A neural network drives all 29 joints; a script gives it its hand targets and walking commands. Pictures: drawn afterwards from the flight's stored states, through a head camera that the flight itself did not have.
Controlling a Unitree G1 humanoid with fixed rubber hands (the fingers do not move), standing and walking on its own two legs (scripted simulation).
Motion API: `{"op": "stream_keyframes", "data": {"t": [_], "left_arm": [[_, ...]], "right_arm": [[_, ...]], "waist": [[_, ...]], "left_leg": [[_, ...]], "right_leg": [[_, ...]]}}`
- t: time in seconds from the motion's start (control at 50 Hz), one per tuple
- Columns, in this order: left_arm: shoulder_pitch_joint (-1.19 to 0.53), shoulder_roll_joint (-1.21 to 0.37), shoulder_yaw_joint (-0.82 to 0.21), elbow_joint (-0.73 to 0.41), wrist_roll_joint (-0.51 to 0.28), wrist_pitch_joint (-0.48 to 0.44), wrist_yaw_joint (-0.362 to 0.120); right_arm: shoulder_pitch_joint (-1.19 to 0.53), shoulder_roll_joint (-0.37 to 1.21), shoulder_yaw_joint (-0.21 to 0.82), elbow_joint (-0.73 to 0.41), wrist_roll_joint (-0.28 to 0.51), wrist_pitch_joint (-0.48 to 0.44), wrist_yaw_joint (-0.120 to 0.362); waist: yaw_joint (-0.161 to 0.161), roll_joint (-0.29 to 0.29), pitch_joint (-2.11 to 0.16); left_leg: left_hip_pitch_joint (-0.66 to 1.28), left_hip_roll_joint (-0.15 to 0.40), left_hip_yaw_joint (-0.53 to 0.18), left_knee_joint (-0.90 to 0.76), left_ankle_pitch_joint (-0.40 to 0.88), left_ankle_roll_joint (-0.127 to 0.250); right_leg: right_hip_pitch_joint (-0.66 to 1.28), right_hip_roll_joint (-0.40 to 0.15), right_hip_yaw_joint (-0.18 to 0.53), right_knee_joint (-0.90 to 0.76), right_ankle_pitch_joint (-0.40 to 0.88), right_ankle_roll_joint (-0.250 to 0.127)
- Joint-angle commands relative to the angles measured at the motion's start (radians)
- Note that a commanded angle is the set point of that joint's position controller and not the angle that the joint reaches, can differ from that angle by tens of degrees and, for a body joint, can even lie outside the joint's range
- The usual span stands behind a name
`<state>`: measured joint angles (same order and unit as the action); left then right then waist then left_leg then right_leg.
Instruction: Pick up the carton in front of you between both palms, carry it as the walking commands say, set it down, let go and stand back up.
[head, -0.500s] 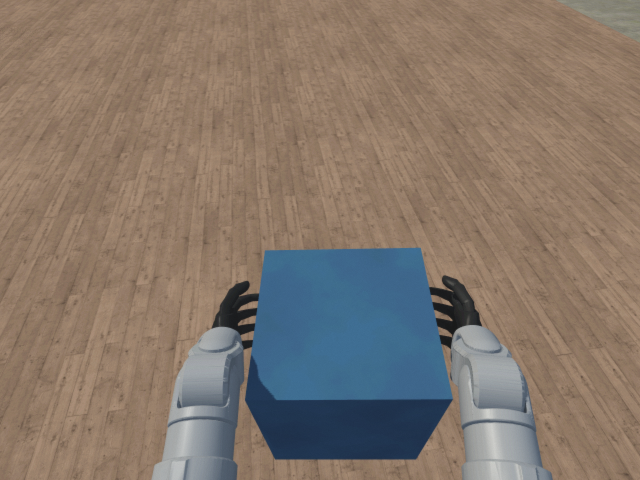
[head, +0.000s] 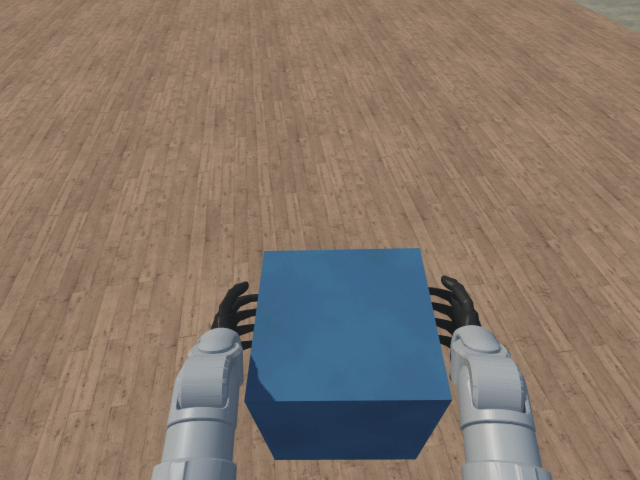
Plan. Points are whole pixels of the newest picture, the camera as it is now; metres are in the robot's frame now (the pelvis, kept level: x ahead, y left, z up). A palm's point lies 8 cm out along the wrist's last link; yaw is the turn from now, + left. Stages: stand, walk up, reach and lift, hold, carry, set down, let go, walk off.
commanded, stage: carry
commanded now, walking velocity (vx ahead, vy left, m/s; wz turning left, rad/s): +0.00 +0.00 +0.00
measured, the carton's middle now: (343, 360) +0.30 +0.00 -0.04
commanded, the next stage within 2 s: hold in 0.78 s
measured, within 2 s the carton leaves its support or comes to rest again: neither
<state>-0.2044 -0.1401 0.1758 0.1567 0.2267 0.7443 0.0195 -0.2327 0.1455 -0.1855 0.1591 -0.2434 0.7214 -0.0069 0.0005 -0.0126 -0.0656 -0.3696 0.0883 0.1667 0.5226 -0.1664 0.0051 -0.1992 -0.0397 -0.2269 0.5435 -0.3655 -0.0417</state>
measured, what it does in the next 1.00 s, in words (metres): stands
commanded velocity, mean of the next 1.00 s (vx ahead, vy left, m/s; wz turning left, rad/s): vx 0.00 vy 0.00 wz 0.00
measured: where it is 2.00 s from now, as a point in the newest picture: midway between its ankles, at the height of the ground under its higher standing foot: outside the picture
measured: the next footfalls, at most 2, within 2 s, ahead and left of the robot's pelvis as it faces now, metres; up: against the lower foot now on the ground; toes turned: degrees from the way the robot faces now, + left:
none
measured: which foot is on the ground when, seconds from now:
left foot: down 0.00-1.00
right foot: down 0.00-1.00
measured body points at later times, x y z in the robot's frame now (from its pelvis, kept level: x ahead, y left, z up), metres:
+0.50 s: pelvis +0.00 -0.01 +0.00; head -0.02 -0.01 +0.45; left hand +0.30 +0.14 +0.03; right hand +0.30 -0.17 +0.04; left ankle +0.07 +0.12 -0.73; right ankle -0.04 -0.08 -0.73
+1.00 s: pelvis -0.01 +0.01 +0.01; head -0.03 +0.01 +0.46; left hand +0.31 +0.10 +0.04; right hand +0.26 -0.20 +0.05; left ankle +0.07 +0.16 -0.73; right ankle -0.04 -0.08 -0.73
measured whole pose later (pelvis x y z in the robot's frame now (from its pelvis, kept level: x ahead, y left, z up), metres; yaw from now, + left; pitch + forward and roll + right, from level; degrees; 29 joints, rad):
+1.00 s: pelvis -0.01 +0.01 +0.01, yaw -12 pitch -5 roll +0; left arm -0.21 -0.14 0.20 0.20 0.24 0.71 0.01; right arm -0.26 0.15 -0.20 0.23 -0.26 0.68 0.00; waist -0.02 0.00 0.02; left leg -0.16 0.02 -0.12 0.39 -0.16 -0.03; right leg -0.07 0.04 0.01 0.40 -0.25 -0.04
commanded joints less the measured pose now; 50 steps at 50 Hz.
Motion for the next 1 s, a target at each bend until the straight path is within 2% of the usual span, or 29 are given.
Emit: {"op": "stream_keyframes", "data": {"t": [0.0,0.04,0.06,0.1,0.14,0.16,0.26,0.28,0.34,0.4,0.44,0.52,0.56,0.6,0.62,0.64,0.68,0.72,0.76,0.78,0.82,0.84,0.86,0.88,0.9,0.92,0.94,0.96,0.98], "left_arm": [[-0.469,-0.902,-0.575,-0.063,-0.253,-0.04,-0.223],[-0.502,-0.907,-0.574,-0.07,-0.264,-0.047,-0.228],[-0.51,-0.916,-0.589,-0.108,-0.275,-0.054,-0.23],[-0.525,-0.913,-0.605,-0.105,-0.269,-0.048,-0.228],[-0.504,-0.905,-0.571,-0.05,-0.257,-0.038,-0.232],[-0.464,-0.888,-0.549,-0.03,-0.241,-0.04,-0.232],[-0.493,-0.904,-0.563,-0.053,-0.239,-0.04,-0.229],[-0.493,-0.91,-0.548,-0.064,-0.248,-0.046,-0.231],[-0.487,-0.919,-0.549,-0.042,-0.23,-0.042,-0.233],[-0.504,-0.886,-0.555,-0.076,-0.251,-0.044,-0.226],[-0.504,-0.901,-0.553,-0.053,-0.236,-0.04,-0.225],[-0.493,-0.884,-0.55,-0.089,-0.243,-0.043,-0.227],[-0.492,-0.91,-0.545,-0.034,-0.243,-0.045,-0.233],[-0.513,-0.914,-0.575,-0.067,-0.263,-0.043,-0.235],[-0.519,-0.915,-0.581,-0.087,-0.26,-0.046,-0.231],[-0.465,-0.91,-0.577,-0.078,-0.254,-0.041,-0.229],[-0.49,-0.898,-0.586,-0.1,-0.257,-0.046,-0.229],[-0.506,-0.904,-0.581,-0.082,-0.253,-0.045,-0.23],[-0.495,-0.928,-0.596,-0.091,-0.255,-0.046,-0.226],[-0.389,-0.943,-0.616,-0.134,-0.283,-0.057,-0.236],[-0.424,-0.872,-0.582,-0.155,-0.244,-0.081,-0.228],[-0.498,-0.873,-0.592,-0.149,-0.264,-0.092,-0.239],[-0.49,-0.861,-0.581,-0.124,-0.263,-0.107,-0.24],[-0.475,-0.855,-0.577,-0.152,-0.246,-0.104,-0.235],[-0.538,-0.871,-0.573,-0.155,-0.259,-0.1,-0.24],[-0.515,-0.897,-0.564,-0.098,-0.259,-0.094,-0.242],[-0.478,-0.876,-0.513,-0.045,-0.209,-0.081,-0.24],[-0.476,-0.899,-0.522,-0.03,-0.217,-0.083,-0.244],[-0.468,-0.896,-0.489,0.005,-0.201,-0.078,-0.244]], "right_arm": [[-0.408,0.879,0.562,-0.023,0.246,-0.022,0.22],[-0.398,0.885,0.553,-0.05,0.228,-0.023,0.213],[-0.425,0.91,0.59,-0.055,0.261,-0.027,0.214],[-0.423,0.913,0.591,-0.049,0.253,-0.029,0.218],[-0.396,0.884,0.549,-0.012,0.219,-0.016,0.215],[-0.389,0.881,0.551,0.005,0.225,-0.015,0.214],[-0.419,0.899,0.547,-0.027,0.225,-0.023,0.222],[-0.441,0.909,0.566,-0.044,0.249,-0.017,0.222],[-0.456,0.903,0.566,-0.046,0.24,-0.02,0.218],[-0.392,0.898,0.543,0.01,0.225,-0.015,0.221],[-0.422,0.892,0.529,0.001,0.233,-0.019,0.223],[-0.402,0.899,0.549,-0.002,0.232,-0.021,0.224],[-0.452,0.892,0.563,-0.044,0.231,-0.029,0.219],[-0.41,0.918,0.574,-0.018,0.246,-0.021,0.225],[-0.437,0.92,0.581,-0.05,0.254,-0.026,0.224],[-0.423,0.909,0.593,-0.053,0.266,-0.02,0.223],[-0.411,0.908,0.585,-0.063,0.246,-0.03,0.218],[-0.397,0.896,0.551,-0.027,0.222,-0.022,0.216],[-0.414,0.895,0.566,-0.054,0.236,-0.028,0.222],[-0.344,0.966,0.564,-0.018,0.253,-0.053,0.223],[-0.307,0.857,0.506,0.001,0.185,-0.082,0.199],[-0.273,0.84,0.444,0.039,0.132,-0.093,0.185],[-0.329,0.824,0.449,0.016,0.138,-0.102,0.185],[-0.332,0.899,0.501,0.039,0.185,-0.088,0.19],[-0.419,0.925,0.511,0.007,0.19,-0.09,0.194],[-0.432,0.918,0.526,0.043,0.195,-0.078,0.208],[-0.42,0.924,0.525,0.046,0.199,-0.07,0.221],[-0.474,0.944,0.554,0.019,0.224,-0.069,0.235],[-0.471,0.947,0.515,0.104,0.216,-0.055,0.235]], "waist": [[0.0,-0.001,-0.247],[-0.004,0.035,-0.27],[0.001,0.005,-0.277],[-0.001,0.038,-0.277],[0.003,-0.023,-0.24],[0.0,0.015,-0.271],[0.001,-0.02,-0.264],[-0.002,-0.04,-0.256],[-0.003,0.023,-0.243],[0.003,-0.037,-0.247],[-0.001,0.035,-0.223],[0.003,-0.001,-0.217],[0.003,0.011,-0.246],[0.004,-0.018,-0.25],[-0.001,0.004,-0.259],[0.002,-0.027,-0.27],[0.002,0.014,-0.304],[0.004,-0.025,-0.222],[0.006,-0.022,-0.249],[-0.034,-0.107,-0.195],[-0.031,-0.036,-0.253],[-0.07,-0.05,-0.234],[-0.063,-0.011,-0.205],[-0.016,-0.037,-0.226],[-0.044,-0.037,-0.276],[0.012,-0.061,-0.19],[0.003,-0.045,-0.172],[0.006,-0.052,-0.177],[0.006,-0.029,-0.154]], "left_leg": [[0.159,0.082,-0.084,-0.036,0.165,0.016],[0.167,0.082,-0.1,-0.053,0.168,0.015],[0.186,0.09,-0.103,-0.031,0.184,0.02],[0.18,0.084,-0.096,-0.018,0.223,0.019],[0.155,0.091,-0.084,-0.017,0.219,0.024],[0.178,0.088,-0.096,-0.042,0.208,0.018],[0.144,0.083,-0.083,-0.024,0.156,0.015],[0.141,0.094,-0.098,-0.036,0.148,0.017],[0.141,0.078,-0.079,-0.04,0.198,0.006],[0.129,0.082,-0.082,-0.034,0.172,0.005],[0.156,0.087,-0.075,-0.039,0.157,0.006],[0.128,0.083,-0.076,-0.032,0.174,0.001],[0.138,0.076,-0.068,-0.027,0.17,0.003],[0.134,0.075,-0.08,-0.028,0.168,0.004],[0.145,0.074,-0.067,-0.032,0.153,0.004],[0.163,0.081,-0.081,-0.025,0.186,0.012],[0.17,0.077,-0.068,-0.008,0.213,0.008],[0.132,0.077,-0.062,-0.034,0.138,-0.006],[0.151,0.077,-0.064,-0.039,0.135,-0.009],[0.46,-0.21,-0.22,-0.059,0.339,0.029],[0.34,-0.169,-0.274,-0.094,0.332,0.029],[0.295,-0.185,-0.272,-0.096,0.323,0.016],[0.282,-0.18,-0.27,-0.104,0.293,0.013],[0.334,-0.201,-0.255,-0.105,0.234,0.006],[0.273,-0.204,-0.236,-0.121,0.157,-0.001],[0.229,-0.193,-0.259,-0.136,0.151,0.006],[0.25,-0.21,-0.236,-0.136,0.138,-0.001],[0.263,-0.221,-0.223,-0.166,0.124,0.001],[0.219,-0.218,-0.229,-0.158,0.104,-0.006]], "right_leg": [[-0.002,-0.139,0.135,-0.126,0.261,0.006],[0.015,-0.133,0.12,-0.108,0.221,-0.003],[0.027,-0.13,0.131,-0.101,0.244,0.003],[0.019,-0.138,0.134,-0.087,0.307,0.002],[0.021,-0.137,0.121,-0.091,0.31,0.008],[0.01,-0.131,0.123,-0.082,0.285,0.008],[0.033,-0.146,0.14,-0.121,0.406,0.008],[0.044,-0.146,0.125,-0.109,0.335,0.004],[0.021,-0.134,0.109,-0.103,0.319,0.0],[0.03,-0.134,0.112,-0.087,0.343,0.008],[-0.019,-0.138,0.13,-0.118,0.278,0.005],[0.014,-0.144,0.135,-0.115,0.348,0.015],[0.024,-0.154,0.121,-0.106,0.342,0.007],[0.019,-0.149,0.12,-0.109,0.315,0.0],[0.023,-0.146,0.125,-0.109,0.308,-0.002],[0.02,-0.138,0.126,-0.095,0.352,0.003],[0.048,-0.135,0.116,-0.086,0.38,0.009],[-0.012,-0.15,0.122,-0.125,0.317,0.018],[0.003,-0.154,0.134,-0.118,0.342,0.013],[-0.013,0.024,0.379,-0.203,0.695,0.012],[0.186,0.038,0.409,-0.158,0.852,0.044],[0.228,0.046,0.393,-0.181,0.799,0.037],[0.229,0.04,0.383,-0.162,0.805,0.059],[0.234,0.061,0.365,-0.176,0.667,0.058],[0.304,0.069,0.363,-0.196,0.577,0.051],[0.278,0.07,0.344,-0.195,0.542,0.06],[0.232,0.063,0.341,-0.21,0.509,0.06],[0.22,0.096,0.328,-0.205,0.519,0.072],[0.27,0.077,0.339,-0.213,0.525,0.075]]}}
